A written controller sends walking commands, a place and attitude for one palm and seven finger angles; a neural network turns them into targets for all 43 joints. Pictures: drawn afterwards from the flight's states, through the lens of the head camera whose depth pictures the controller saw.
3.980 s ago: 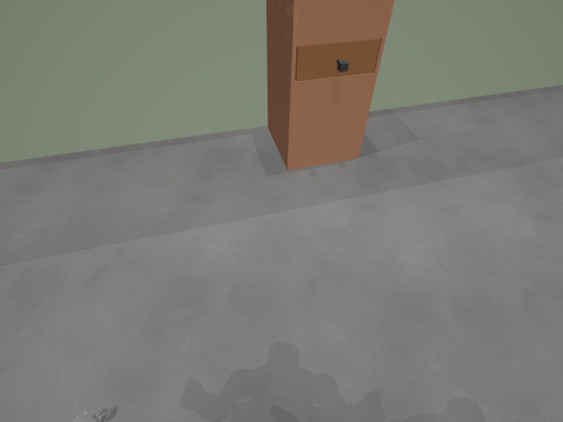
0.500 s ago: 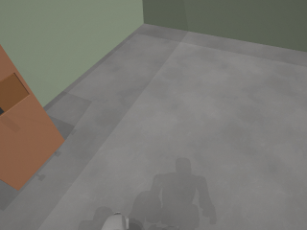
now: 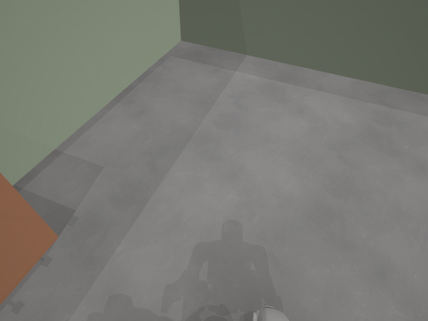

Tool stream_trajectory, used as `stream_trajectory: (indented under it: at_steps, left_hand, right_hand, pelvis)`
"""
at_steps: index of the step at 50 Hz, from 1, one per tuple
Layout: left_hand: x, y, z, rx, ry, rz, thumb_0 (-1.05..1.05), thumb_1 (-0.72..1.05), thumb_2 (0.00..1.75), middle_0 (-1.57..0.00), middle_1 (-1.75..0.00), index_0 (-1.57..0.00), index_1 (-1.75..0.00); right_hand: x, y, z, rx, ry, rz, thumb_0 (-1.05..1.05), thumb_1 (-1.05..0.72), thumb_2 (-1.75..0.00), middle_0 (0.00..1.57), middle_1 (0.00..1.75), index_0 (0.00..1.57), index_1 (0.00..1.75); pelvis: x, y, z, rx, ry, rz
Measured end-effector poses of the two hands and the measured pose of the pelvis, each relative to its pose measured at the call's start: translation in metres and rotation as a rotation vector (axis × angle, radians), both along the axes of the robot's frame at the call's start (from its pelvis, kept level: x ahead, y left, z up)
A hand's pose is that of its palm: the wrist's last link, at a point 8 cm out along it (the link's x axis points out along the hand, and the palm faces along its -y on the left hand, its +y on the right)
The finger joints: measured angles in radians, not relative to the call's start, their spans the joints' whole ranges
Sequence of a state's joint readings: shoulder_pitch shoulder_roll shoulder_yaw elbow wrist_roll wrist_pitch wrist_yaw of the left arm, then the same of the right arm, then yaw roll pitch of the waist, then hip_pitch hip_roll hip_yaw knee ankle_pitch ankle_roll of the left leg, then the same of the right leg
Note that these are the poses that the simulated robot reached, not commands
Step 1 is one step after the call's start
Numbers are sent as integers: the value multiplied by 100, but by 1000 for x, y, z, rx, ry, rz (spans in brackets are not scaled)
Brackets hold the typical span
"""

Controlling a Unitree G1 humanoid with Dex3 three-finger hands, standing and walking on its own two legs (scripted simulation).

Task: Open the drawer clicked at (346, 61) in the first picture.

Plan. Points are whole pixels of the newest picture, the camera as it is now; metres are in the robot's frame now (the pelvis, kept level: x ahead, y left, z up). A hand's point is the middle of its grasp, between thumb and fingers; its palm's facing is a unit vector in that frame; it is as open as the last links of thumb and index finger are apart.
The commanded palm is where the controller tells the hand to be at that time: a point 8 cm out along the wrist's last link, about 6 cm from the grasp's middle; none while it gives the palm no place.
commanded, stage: walk to a spot facing it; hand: left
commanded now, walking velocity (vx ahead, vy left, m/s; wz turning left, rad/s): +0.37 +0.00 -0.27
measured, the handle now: out of the picture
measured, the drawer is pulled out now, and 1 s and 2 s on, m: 0.00 0.00 0.00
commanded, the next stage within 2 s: turn to face it in 0.48 s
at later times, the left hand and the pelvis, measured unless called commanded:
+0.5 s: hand (176, 272) +0.26 +0.11 -0.16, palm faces +0.00 -0.97 -0.23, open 7.1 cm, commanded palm none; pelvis +0.21 -0.08 +0.00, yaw -2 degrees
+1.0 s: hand (163, 221) +0.39 +0.16 -0.18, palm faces +0.26 -0.94 -0.23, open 7.3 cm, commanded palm none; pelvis +0.35 -0.05 -0.01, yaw +12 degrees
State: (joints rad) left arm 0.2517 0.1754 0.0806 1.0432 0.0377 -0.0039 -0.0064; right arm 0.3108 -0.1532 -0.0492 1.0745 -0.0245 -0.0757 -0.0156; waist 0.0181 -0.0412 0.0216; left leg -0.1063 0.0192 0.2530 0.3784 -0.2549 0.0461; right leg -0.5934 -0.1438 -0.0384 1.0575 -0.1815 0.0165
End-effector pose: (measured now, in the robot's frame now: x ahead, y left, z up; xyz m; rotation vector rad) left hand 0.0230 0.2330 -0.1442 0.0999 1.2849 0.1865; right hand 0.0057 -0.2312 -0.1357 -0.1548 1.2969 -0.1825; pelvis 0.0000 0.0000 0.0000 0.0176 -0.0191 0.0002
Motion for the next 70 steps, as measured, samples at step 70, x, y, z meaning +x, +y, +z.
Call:
stream_trajectory:
  at_steps: [70]
  left_hand:
    - [332,-96,32,132,-99,359,0,91,90,-20,-30,-20,-30]
  right_hand:
    - [545,-96,-8,15,-9,456,1,-91,-89,19,30,19,29]
  pelvis:
    - [386,-111,1,29,29,483]
